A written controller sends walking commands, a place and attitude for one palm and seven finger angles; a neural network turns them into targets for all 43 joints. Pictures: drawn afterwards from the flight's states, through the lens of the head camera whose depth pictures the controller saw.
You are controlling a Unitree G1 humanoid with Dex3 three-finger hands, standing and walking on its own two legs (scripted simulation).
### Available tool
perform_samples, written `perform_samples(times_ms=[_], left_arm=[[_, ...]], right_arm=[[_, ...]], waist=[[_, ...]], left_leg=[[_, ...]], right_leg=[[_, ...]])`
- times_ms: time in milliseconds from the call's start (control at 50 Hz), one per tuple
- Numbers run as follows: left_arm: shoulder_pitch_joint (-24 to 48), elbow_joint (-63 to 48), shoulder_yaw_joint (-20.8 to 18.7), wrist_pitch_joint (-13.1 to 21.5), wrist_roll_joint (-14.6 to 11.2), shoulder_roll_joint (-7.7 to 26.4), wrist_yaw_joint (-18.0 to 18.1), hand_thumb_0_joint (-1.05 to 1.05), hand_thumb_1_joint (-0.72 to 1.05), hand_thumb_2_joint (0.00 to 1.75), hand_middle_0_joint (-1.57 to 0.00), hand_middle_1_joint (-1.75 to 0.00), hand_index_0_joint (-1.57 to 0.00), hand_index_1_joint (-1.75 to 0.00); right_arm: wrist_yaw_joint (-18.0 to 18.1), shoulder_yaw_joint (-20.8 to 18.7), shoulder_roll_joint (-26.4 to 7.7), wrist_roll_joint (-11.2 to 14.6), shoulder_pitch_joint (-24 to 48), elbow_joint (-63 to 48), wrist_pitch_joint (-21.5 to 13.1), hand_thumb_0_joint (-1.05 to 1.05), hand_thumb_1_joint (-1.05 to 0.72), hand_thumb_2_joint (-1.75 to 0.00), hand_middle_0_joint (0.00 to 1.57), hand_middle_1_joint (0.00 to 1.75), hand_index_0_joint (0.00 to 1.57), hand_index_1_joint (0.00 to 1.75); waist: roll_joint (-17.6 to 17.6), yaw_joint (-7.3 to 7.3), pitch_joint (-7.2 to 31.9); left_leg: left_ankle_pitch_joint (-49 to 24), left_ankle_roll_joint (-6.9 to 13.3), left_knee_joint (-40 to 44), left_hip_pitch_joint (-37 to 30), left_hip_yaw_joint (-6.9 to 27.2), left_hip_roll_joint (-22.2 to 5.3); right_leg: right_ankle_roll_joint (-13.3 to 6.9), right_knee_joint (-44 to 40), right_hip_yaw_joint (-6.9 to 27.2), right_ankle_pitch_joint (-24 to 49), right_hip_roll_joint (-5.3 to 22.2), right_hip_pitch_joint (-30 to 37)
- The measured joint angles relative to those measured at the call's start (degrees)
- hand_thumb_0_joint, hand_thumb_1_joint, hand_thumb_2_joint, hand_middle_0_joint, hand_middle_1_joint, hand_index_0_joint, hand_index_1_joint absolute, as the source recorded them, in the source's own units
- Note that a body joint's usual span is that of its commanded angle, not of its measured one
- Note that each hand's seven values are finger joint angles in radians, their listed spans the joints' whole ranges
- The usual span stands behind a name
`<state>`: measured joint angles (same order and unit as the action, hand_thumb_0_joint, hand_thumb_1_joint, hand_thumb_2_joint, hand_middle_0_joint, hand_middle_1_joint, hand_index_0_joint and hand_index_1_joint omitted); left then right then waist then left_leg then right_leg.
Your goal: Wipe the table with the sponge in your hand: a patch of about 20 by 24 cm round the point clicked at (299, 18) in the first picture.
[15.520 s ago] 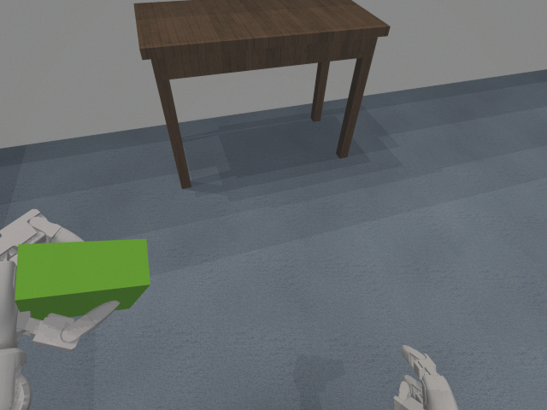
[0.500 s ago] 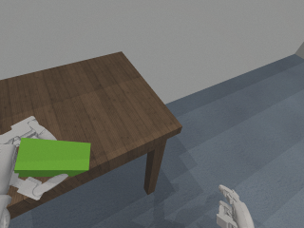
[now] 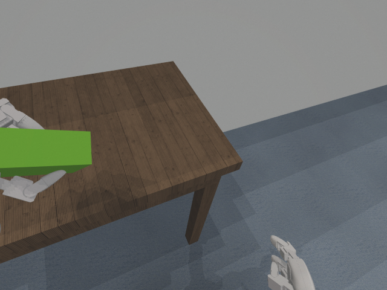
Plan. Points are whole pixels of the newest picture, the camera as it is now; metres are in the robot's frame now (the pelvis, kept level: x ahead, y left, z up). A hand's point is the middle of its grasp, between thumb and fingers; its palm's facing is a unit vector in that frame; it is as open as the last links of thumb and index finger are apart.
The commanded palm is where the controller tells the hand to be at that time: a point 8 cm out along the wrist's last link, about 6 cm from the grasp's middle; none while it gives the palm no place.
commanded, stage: come to a stop and stand still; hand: left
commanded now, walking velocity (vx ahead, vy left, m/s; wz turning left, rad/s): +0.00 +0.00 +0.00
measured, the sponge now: (54, 154) +0.27 +0.26 +0.16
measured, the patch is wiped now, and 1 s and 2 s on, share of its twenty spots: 0.00 0.00 0.00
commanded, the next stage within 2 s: look again from close up in 0.58 s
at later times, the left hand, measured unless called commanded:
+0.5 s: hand (60, 155) +0.26 +0.24 +0.18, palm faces +0.38 -0.87 -0.30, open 9.4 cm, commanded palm +0.20 +0.29 +0.18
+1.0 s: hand (49, 171) +0.24 +0.25 +0.16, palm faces +0.39 -0.85 -0.36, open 9.4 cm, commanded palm +0.18 +0.29 +0.18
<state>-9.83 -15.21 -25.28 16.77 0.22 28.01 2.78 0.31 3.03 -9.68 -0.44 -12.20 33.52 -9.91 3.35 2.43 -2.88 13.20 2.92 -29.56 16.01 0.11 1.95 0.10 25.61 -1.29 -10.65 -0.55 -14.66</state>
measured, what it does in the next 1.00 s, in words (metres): stands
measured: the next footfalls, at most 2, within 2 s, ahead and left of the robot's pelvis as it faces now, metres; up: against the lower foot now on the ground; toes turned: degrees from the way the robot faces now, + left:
none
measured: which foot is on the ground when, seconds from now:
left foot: down 0.00-1.00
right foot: down 0.00-1.00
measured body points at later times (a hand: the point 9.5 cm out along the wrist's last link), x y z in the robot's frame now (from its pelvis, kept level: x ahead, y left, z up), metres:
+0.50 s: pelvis +0.04 +0.01 +0.00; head +0.05 +0.04 +0.45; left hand +0.23 +0.29 +0.19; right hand +0.24 -0.21 -0.05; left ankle +0.03 +0.08 -0.74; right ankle +0.03 -0.13 -0.74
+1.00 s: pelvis +0.02 +0.00 +0.00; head +0.03 +0.03 +0.45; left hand +0.21 +0.30 +0.18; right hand +0.20 -0.22 -0.07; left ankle +0.03 +0.08 -0.74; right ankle +0.03 -0.13 -0.74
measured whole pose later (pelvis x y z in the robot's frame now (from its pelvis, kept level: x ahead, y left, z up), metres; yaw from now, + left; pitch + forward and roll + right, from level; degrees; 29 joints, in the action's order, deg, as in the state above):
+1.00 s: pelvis +0.02 +0.00 +0.00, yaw +0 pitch -1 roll -1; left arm -23.8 -25.4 -19.9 12.1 -1.8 21.0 5.9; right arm 1.8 1.3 -10.5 0.3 -12.1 34.0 -6.4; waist 1.4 1.1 -2.0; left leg 13.5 3.3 -26.4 11.5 0.4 2.4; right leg 0.7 22.1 -1.5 -10.9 -0.1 -9.9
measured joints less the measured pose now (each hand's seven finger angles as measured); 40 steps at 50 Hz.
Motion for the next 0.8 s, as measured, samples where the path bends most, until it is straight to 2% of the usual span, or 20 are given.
perform_samples(times_ms=[60,120,160,200,280,380,480,580,700,800], left_arm=[[-4.44,-5.31,-0.66,-0.17,-2.26,-2.99,1.2,-0.01,-0.42,1.02,-0.8,-1.38,-0.8,-1.37],[-12.64,-11.45,3.24,0.63,-2.74,-6.01,1.08,-0.01,-0.42,1.02,-0.79,-1.38,-0.8,-1.38],[-16.86,-13.05,5.56,0.86,-2.66,-6.37,0.57,-0.01,-0.42,1.02,-0.79,-1.38,-0.8,-1.38],[-18.6,-12.45,6.12,0.65,-2.55,-5.51,0.31,0.0,-0.42,1.02,-0.8,-1.38,-0.8,-1.37],[-15.09,-8.09,4.02,-0.86,-2.55,-3.78,1.11,0.0,-0.43,1.02,-0.8,-1.37,-0.8,-1.37],[-9.51,-8.39,3.26,-2.59,-2.48,-6.41,3.08,-0.01,-0.42,1.02,-0.8,-1.38,-0.8,-1.37],[-11.45,-12.92,6.25,-1.93,-2.26,-8.28,3.12,-0.01,-0.42,1.02,-0.79,-1.38,-0.8,-1.38],[-14.3,-11.62,5.87,-2.36,-2.5,-6.29,2.33,0.0,-0.42,1.02,-0.8,-1.38,-0.8,-1.37],[-14.43,-9.39,3.98,-4.55,-2.9,-6.1,2.71,-0.01,-0.42,1.02,-0.8,-1.38,-0.8,-1.37],[-13.71,-11.2,5.62,-5.0,-2.49,-8.21,3.23,-0.01,-0.42,1.02,-0.8,-1.38,-0.8,-1.37]], right_arm=[[-1.16,-1.21,-1.07,0.31,-0.12,-0.95,-0.92,0.01,-0.9,-0.89,0.21,0.3,0.2,0.3],[-1.38,-2.21,-2.04,0.6,-0.67,-0.37,-0.79,0.01,-0.9,-0.89,0.21,0.3,0.2,0.3],[-0.84,-2.52,-2.0,0.71,-1.22,0.48,-0.07,0.01,-0.91,-0.89,0.21,0.3,0.2,0.3],[0.04,-2.5,-1.58,0.83,-1.72,1.37,0.69,0.01,-0.91,-0.89,0.21,0.3,0.2,0.3],[1.42,-2.09,-0.85,1.04,-1.88,2.19,1.5,0.01,-0.91,-0.89,0.21,0.3,0.2,0.3],[1.02,-1.92,-1.09,0.93,0.3,1.77,0.88,0.01,-0.91,-0.89,0.21,0.3,0.2,0.3],[0.22,-1.89,-1.01,0.72,2.8,0.09,1.1,0.01,-0.91,-0.89,0.21,0.3,0.2,0.3],[0.69,-1.75,-0.57,0.75,3.27,-1.36,2.67,0.01,-0.91,-0.89,0.21,0.3,0.2,0.3],[1.28,-1.61,-1.1,0.84,1.78,-0.96,3.56,0.01,-0.91,-0.89,0.21,0.3,0.2,0.3],[1.41,-1.69,-1.65,0.71,0.85,0.37,3.39,0.01,-0.91,-0.89,0.21,0.3,0.2,0.3]], waist=[[-1.4,-0.99,-0.69],[-2.65,-1.53,-0.08],[-2.68,-1.55,0.65],[-2.07,-1.27,1.25],[-0.6,-0.31,1.35],[-0.35,0.16,0.59],[-0.74,-0.92,1.54],[-1.11,-1.7,2.55],[-1.31,-0.91,1.66],[-1.42,-0.1,0.53]], left_leg=[[0.18,0.46,0.25,0.31,-0.65,0.32],[0.8,1.03,0.62,-0.07,-1.2,0.87],[1.15,1.13,1.04,-0.65,-1.2,1.21],[1.42,1.07,1.45,-1.33,-0.92,1.46],[1.89,0.77,1.5,-2.26,0.22,1.67],[2.64,0.42,0.58,-2.8,1.04,1.18],[3.11,0.31,0.42,-3.13,0.68,0.64],[2.85,0.2,1.2,-3.54,0.45,0.36],[2.07,0.15,1.98,-3.95,0.71,0.24],[1.39,0.25,2.36,-4.24,0.75,0.41]], right_leg=[[0.4,0.1,0.65,-0.14,0.33,-0.61],[1.11,0.37,1.24,-0.97,0.87,-0.63],[1.34,0.49,1.28,-1.66,1.21,-0.25],[1.35,0.61,1.03,-2.34,1.45,0.29],[1.03,0.92,-0.09,-3.46,1.64,1.43],[0.67,0.23,-0.93,-3.57,1.11,2.88],[0.61,-0.62,-0.55,-3.25,0.57,3.48],[0.51,-1.61,-0.28,-2.74,0.29,3.88],[0.42,-2.8,-0.54,-1.83,0.16,4.55],[0.51,-3.06,-0.6,-1.24,0.34,4.83]])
